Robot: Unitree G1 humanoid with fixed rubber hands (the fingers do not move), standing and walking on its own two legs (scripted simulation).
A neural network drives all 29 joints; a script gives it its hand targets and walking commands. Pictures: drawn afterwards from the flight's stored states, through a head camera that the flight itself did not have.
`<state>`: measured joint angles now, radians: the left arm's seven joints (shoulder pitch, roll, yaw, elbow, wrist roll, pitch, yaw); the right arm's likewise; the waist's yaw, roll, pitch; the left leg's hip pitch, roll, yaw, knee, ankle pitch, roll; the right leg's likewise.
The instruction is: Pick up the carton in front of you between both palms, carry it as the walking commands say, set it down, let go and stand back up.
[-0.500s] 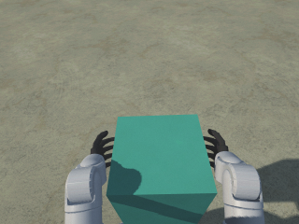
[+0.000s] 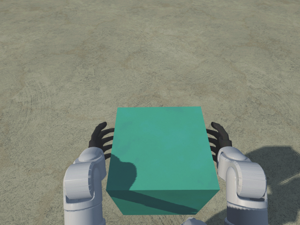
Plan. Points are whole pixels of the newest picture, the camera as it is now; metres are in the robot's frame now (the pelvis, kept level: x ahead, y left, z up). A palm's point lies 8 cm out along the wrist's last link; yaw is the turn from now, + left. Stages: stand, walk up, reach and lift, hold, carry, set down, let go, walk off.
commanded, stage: carry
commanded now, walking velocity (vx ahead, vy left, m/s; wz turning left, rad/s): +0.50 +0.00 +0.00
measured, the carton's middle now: (159, 164) +0.27 -0.01 +0.01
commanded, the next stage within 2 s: none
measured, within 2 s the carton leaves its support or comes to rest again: neither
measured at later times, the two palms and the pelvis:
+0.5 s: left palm (118, 76) +0.58 +0.12 +0.07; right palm (200, 75) +0.59 -0.18 +0.06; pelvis +0.33 -0.04 +0.00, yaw +3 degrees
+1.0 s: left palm (118, 39) +0.82 +0.14 +0.09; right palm (186, 39) +0.82 -0.16 +0.08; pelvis +0.56 -0.01 -0.01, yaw +0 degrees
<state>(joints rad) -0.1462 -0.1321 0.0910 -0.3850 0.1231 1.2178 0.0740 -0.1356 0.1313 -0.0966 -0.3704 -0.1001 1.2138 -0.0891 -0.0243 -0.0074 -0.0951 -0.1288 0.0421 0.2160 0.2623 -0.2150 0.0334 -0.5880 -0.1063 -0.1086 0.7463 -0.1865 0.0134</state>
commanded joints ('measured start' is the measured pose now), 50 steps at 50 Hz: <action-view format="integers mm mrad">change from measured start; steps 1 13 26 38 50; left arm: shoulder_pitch -384 -392 -334 -467 -391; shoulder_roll -883 -964 -880 -896 -881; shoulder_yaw -702 -693 -716 -719 -673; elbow -28 55 -69 -64 73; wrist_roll -378 -413 -425 -428 -388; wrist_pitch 1 -33 -61 4 17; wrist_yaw -216 -262 -268 -247 -256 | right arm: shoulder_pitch -438 -488 -389 -451 -454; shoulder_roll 862 935 908 919 883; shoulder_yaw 699 733 760 689 693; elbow -74 -25 -112 -51 20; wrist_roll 413 393 380 396 377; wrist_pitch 4 -18 -64 -9 15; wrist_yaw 265 270 232 257 263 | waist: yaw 5 46 40 19 23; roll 148 -143 -146 149 -32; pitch -165 -299 -133 -318 -258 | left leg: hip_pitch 208 -549 -415 165 19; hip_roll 216 50 6 269 142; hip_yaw -124 -205 -15 -239 -103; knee -91 1019 300 20 245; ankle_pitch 287 -231 174 596 523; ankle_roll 87 -16 -49 100 -23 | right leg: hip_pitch -13 789 652 259 449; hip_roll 23 -285 -130 28 -81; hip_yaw -57 423 -50 74 52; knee -157 -473 -506 -91 -270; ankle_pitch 94 214 532 -359 494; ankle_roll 2 -215 -107 3 -2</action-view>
